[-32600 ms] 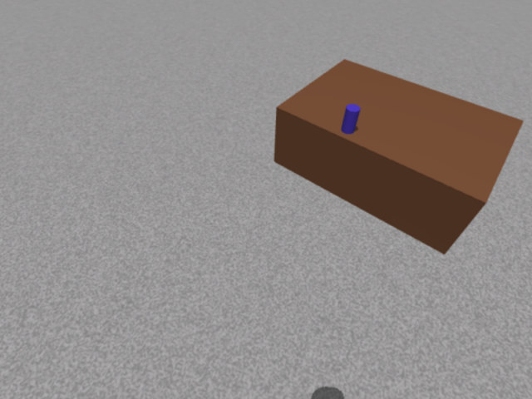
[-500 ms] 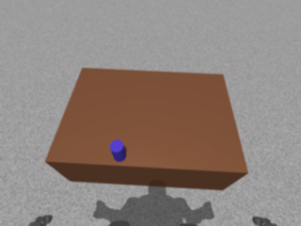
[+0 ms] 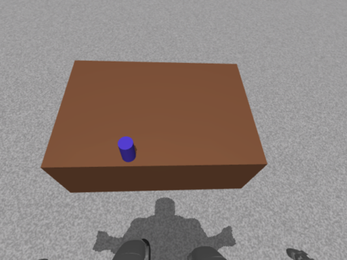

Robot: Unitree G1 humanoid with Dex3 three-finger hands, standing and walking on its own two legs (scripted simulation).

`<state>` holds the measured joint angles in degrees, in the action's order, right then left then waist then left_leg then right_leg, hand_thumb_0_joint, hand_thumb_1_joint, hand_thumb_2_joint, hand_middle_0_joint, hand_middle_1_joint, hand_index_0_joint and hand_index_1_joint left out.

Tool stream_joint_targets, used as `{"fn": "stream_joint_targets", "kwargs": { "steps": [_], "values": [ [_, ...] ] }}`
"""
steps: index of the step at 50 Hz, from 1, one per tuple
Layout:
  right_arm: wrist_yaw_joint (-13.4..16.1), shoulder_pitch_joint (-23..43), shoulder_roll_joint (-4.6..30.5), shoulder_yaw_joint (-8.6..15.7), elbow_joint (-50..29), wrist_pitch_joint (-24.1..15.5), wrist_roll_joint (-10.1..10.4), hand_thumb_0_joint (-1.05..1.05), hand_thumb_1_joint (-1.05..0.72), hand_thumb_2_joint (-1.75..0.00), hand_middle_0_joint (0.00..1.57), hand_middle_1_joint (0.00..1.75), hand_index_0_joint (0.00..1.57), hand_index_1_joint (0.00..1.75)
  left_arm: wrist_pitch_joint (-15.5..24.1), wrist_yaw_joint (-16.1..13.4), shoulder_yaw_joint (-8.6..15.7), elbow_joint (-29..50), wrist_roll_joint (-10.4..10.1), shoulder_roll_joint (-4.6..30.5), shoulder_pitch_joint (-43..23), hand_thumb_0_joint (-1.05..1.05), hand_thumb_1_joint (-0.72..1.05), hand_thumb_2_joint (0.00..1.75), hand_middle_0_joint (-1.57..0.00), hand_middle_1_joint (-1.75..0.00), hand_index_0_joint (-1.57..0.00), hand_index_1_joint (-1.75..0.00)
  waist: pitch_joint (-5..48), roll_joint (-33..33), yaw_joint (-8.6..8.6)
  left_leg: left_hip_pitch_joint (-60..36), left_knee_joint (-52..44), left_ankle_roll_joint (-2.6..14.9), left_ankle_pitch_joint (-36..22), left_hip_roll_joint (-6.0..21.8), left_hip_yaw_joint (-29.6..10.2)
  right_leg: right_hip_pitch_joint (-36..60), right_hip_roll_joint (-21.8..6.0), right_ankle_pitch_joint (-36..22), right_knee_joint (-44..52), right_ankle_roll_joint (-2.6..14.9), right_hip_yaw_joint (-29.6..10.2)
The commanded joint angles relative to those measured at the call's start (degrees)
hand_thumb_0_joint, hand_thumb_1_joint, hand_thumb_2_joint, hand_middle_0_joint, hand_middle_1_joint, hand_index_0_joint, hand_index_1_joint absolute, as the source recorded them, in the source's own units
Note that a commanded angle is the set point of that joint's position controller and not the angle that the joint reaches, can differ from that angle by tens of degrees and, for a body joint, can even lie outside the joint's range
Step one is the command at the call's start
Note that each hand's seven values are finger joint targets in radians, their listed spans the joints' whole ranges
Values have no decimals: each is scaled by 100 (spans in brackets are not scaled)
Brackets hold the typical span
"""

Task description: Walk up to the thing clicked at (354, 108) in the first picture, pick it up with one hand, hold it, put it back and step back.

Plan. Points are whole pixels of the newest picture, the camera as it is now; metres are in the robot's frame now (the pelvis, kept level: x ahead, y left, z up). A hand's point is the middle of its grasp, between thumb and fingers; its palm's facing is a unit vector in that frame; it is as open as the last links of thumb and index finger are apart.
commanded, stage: step back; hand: left
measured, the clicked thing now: (127, 149) +0.53 +0.18 -0.34
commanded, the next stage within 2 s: none
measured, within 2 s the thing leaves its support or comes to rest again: neither
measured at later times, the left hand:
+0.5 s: hand out of the picture -0.01 +0.26 -0.14, palm faces +0.07 -0.92 -0.38, open 7.4 cm
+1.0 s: hand out of the picture -0.19 +0.21 -0.12, palm faces +0.02 -0.90 -0.44, open 7.4 cm
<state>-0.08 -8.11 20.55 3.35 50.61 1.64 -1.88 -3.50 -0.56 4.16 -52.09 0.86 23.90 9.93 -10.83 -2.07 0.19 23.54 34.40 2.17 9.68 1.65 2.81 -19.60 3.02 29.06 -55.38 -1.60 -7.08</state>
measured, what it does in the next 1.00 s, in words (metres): walks backwards: right foot, then left foot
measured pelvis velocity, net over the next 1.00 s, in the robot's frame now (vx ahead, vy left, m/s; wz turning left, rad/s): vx -0.26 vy -0.06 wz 0.02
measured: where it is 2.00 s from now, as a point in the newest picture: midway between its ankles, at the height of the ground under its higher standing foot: outside the picture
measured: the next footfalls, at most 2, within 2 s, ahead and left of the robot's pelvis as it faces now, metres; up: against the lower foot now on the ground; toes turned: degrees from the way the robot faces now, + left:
right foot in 0.08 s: -0.01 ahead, -0.14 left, +0.00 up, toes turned +3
left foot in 0.42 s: -0.09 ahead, +0.10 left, +0.00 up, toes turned +1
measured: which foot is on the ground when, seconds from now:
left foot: down 0.00-0.12, up 0.14-0.40, down 0.42-0.80, up 0.82-1.00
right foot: up 0.00-0.06, down 0.08-0.46, up 0.48-0.76, down 0.78-1.00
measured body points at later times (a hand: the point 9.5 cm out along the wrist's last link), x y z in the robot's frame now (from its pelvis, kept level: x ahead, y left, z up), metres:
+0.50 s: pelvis -0.13 -0.02 +0.00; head -0.06 +0.00 +0.44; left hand -0.01 +0.30 -0.12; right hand -0.02 -0.32 -0.12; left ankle -0.13 +0.10 -0.72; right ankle -0.07 -0.14 -0.71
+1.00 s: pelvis -0.26 -0.06 +0.01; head -0.21 -0.09 +0.45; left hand -0.19 +0.26 -0.09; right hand -0.14 -0.38 -0.12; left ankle -0.29 +0.09 -0.64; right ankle -0.22 -0.17 -0.72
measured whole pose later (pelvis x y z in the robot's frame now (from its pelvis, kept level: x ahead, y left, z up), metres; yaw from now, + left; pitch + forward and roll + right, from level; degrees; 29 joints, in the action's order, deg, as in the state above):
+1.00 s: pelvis -0.26 -0.06 +0.01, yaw +1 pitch -1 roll +2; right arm 1.1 -8.7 24.0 3.1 48.9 3.6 0.1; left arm -2.5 -0.5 3.7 -48.1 2.2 20.2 11.1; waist -8.3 1.7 -1.6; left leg 26.4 66.2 -0.6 28.0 -6.8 -8.4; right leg -19.0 -1.0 15.1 -35.2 0.9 -2.3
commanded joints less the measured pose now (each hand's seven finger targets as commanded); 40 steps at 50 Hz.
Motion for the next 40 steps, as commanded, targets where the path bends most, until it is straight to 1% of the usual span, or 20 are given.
{"fn": "stream_joint_targets", "kwargs": {
  "steps": [1,4,5,6,7,9,11,15,18,20,21,22,23,24,25,28,34,38,39,40],
  "values": [
    [133,-44,1647,385,-431,-21,24,0,-90,-90,20,30,20,30,208,-16,298,294,3,791,543,0,90,90,-20,-30,-20,-30,1660,1282,55,-1569,-717,1007,-779,1230,-1514,211,-155,-311,1760,54,489],
    [94,203,1534,339,-486,69,127,0,-90,-90,20,30,20,30,232,-4,393,23,107,944,1162,0,90,90,-20,-30,-20,-30,1551,873,-208,-331,-305,439,312,867,-1234,1215,-317,-1300,3100,385,313],
    [73,160,1286,279,-545,65,157,0,-90,-90,20,30,20,30,248,0,494,177,204,1306,963,0,90,90,-20,-30,-20,-30,1209,-320,-145,651,509,35,1341,202,-898,1098,-1261,-749,3472,781,-1367],
    [139,495,1211,309,-576,63,187,0,-90,-90,20,30,20,30,214,9,611,473,189,1930,359,0,90,90,-20,-30,-20,-30,790,-1527,-370,565,2033,-234,2332,-775,-578,-304,-2409,-317,4161,1716,-2624],
    [187,392,1494,433,-511,68,116,0,-90,-90,20,30,20,30,259,-36,636,742,210,2031,-192,0,90,90,-20,-30,-20,-30,341,-1456,-233,211,3061,-295,2382,-454,-1221,-1193,-2799,-473,4332,2015,-3050],
    [106,-17,1482,377,-237,49,185,0,-90,-90,20,30,20,30,327,-62,452,940,127,1307,-605,0,90,90,-20,-30,-20,-30,267,-412,136,97,3413,-216,1748,-806,-1322,-852,-1828,-2109,3682,1494,-1295],
    [172,-363,1144,231,-148,-2,235,0,-90,-90,20,30,20,30,313,-74,442,905,117,1072,-734,0,90,90,-20,-30,-20,-30,622,-680,313,456,3344,-234,1490,-999,-1223,-25,-1246,-3159,3266,1009,-317],
    [204,-114,1156,136,-377,-76,226,0,-90,-90,20,30,20,30,279,-126,422,951,163,948,73,0,90,90,-20,-30,-20,-30,1067,-775,-280,812,1941,-332,1779,-686,-922,1671,-1417,-3830,2764,1257,-529],
    [207,-250,1055,129,-428,-177,146,0,-90,-90,20,30,20,30,201,-158,409,1002,82,942,119,0,90,90,-20,-30,-20,-30,1565,-950,-281,334,141,-218,1685,-247,-634,2391,-1646,-4655,2106,1246,-548],
    [199,-583,1056,192,-290,-221,109,0,-90,-90,20,30,20,30,104,-102,350,1084,-19,1040,22,0,90,90,-20,-30,-20,-30,1702,-785,-107,-649,-1481,-179,126,-317,-325,1958,-1372,-4667,1462,1005,-256],
    [204,-513,1258,287,-324,-234,27,0,-90,-90,20,30,20,30,61,-90,276,1152,-46,917,52,0,90,90,-20,-30,-20,-30,1732,-561,-137,-1266,-1487,-60,-876,-7,-832,1163,-1145,-3884,1305,723,-184],
    [192,-382,1698,407,-391,-233,-27,0,-90,-90,20,30,20,30,54,-73,250,1196,-59,725,188,0,90,90,-20,-30,-20,-30,1813,484,-253,-1935,-1256,226,-2009,928,-2024,113,-576,-2452,786,465,151],
    [144,-102,2052,467,-489,-210,-35,0,-90,-90,20,30,20,30,51,-96,249,1239,-86,650,-9,0,90,90,-20,-30,-20,-30,1607,1287,-169,-2089,-1191,871,-2787,1664,-2789,-879,278,316,111,304,437],
    [142,-351,2319,511,-499,-203,-35,0,-90,-90,20,30,20,30,53,-183,346,1244,-10,825,-400,0,90,90,-20,-30,-20,-30,1512,1639,281,-1183,-1322,1593,-2630,2271,-3479,-498,144,1019,-819,225,-196],
    [186,-142,2078,475,-457,-218,-9,0,-90,-90,20,30,20,30,59,-178,349,1172,-7,960,-440,0,90,90,-20,-30,-20,-30,1230,1276,155,-869,-1355,1606,-2262,2197,-3168,-459,0,730,-1244,253,-461],
    [213,325,1491,281,-627,-186,11,0,-90,-90,20,30,20,30,94,-93,355,986,-89,878,38,0,90,90,-20,-30,-20,-30,1158,906,-219,-1154,-876,993,-2510,1122,-1420,-788,282,-14,-1568,283,-330],
    [179,-52,1478,323,-669,-103,25,0,-90,-90,20,30,20,30,233,-80,325,986,-10,727,53,0,90,90,-20,-30,-20,-30,1269,1262,91,-1983,-468,1210,-2268,1237,-1497,-577,-115,-13,639,-4,160],
    [121,299,1589,333,-787,58,109,0,-90,-90,20,30,20,30,317,-73,342,564,54,698,640,0,90,90,-20,-30,-20,-30,1594,1342,-171,-1329,214,753,-1594,923,-1198,837,-128,-1691,3247,172,716],
    [117,332,1437,284,-799,81,171,0,-90,-90,20,30,20,30,353,-90,362,525,115,840,677,0,90,90,-20,-30,-20,-30,1702,1137,-175,-863,387,499,-915,693,-1171,1259,-263,-2147,3349,260,468],
    [111,221,1231,221,-845,84,221,0,-90,-90,20,30,20,30,391,-78,481,581,191,1279,632,0,90,90,-20,-30,-20,-30,1609,15,-123,202,1106,139,255,8,-1090,1554,-1025,-2322,3273,538,-933]
  ]
}}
